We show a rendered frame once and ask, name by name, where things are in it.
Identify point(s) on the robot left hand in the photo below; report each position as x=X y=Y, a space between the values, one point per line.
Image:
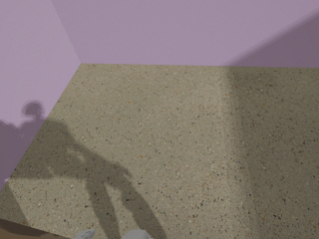
x=87 y=234

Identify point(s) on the cupboard door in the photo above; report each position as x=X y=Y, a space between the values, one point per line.
x=12 y=230

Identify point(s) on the left robot thigh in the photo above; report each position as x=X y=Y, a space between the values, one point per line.
x=137 y=234

